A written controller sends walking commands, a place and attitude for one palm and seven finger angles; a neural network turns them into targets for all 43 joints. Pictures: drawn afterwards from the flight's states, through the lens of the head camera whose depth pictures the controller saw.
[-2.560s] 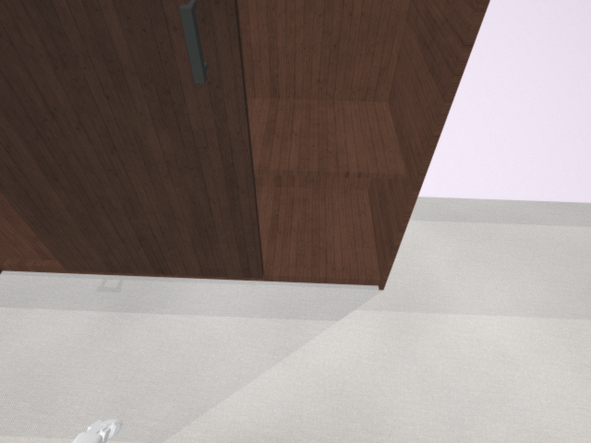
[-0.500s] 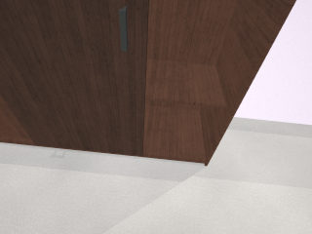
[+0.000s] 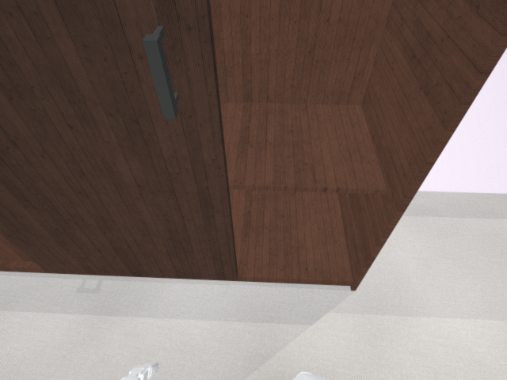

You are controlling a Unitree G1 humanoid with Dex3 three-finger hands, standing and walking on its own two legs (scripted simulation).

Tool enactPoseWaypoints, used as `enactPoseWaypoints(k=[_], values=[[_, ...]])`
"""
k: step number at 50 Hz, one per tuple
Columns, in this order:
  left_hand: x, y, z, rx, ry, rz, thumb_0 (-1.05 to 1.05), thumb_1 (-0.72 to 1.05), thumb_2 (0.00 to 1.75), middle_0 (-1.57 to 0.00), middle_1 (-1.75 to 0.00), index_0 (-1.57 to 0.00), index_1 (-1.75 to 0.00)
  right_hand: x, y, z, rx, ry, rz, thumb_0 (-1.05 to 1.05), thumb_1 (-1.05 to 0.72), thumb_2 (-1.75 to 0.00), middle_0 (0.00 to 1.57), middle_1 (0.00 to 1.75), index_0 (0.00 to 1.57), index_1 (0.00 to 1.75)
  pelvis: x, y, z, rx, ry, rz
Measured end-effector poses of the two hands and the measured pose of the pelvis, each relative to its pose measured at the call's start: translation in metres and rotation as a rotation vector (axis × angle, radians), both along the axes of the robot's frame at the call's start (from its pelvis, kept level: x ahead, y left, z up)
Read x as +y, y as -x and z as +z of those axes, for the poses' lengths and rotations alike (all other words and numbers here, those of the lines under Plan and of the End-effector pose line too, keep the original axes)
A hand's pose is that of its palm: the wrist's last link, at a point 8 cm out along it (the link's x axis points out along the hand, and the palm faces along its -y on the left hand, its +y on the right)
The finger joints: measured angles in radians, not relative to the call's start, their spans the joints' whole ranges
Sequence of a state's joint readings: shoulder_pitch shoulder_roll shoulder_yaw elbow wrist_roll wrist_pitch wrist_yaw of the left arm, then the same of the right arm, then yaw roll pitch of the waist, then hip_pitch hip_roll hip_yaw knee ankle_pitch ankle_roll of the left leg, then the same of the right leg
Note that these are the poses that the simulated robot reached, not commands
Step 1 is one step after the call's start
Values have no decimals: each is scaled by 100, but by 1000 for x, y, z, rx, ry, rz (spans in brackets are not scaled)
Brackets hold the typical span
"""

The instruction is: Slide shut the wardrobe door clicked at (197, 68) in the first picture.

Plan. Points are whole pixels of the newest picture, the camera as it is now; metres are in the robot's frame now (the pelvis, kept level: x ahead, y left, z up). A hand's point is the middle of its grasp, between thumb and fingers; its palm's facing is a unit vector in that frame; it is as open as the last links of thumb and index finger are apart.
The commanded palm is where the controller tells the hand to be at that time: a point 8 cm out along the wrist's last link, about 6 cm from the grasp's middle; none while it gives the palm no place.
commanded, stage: come to a stop and stand still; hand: left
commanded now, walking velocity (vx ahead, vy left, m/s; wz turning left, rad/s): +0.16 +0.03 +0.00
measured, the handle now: (165, 74) +0.55 +0.17 +0.21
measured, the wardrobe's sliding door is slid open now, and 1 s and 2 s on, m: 0.46 0.46 0.46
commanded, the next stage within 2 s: look again from close up in 1.74 s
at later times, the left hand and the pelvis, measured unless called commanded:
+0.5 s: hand out of the picture +0.08 +0.23 -0.17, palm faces +0.07 -0.98 -0.20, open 7.4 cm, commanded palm none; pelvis +0.06 +0.04 +0.02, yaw -1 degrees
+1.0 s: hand out of the picture +0.05 +0.15 -0.15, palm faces +0.01 -0.98 -0.21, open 7.3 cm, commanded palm none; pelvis +0.04 -0.02 +0.02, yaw -1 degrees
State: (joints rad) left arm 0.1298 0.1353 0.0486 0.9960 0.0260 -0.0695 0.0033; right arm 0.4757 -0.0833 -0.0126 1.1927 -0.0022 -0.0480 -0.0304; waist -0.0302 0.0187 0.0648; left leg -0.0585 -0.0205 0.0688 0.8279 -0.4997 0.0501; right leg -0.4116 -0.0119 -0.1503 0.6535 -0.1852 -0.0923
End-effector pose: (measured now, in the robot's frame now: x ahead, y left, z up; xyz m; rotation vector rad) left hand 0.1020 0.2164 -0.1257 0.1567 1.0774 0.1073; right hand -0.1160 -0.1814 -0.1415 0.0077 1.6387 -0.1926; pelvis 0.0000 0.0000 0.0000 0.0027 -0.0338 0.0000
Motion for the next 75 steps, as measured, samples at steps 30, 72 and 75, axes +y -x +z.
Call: enactPoseWaypoints(k=[30, 72, 75], values=[[64, 38, -2, 336, -24, 93, 1, 91, 90, -20, -30, -20, -30, -8, -245, 38, -395, 159, 161, 0, -92, -90, 20, 30, 20, 30, 35, -52, 24, 57, 14, -30], [-31, 84, 2, 401, 24, 121, 1, 90, 90, -20, -30, -20, -30, -48, -155, 15, -172, 78, 105, 1, -92, -90, 20, 30, 20, 30, -19, -57, 24, 10, -1, -12], [-25, 79, 3, 394, 19, 121, 1, 90, 90, -20, -30, -20, -30, -50, -165, 16, -190, 91, 110, 1, -93, -90, 20, 30, 20, 30, -16, -61, 24, 10, -3, -14]])
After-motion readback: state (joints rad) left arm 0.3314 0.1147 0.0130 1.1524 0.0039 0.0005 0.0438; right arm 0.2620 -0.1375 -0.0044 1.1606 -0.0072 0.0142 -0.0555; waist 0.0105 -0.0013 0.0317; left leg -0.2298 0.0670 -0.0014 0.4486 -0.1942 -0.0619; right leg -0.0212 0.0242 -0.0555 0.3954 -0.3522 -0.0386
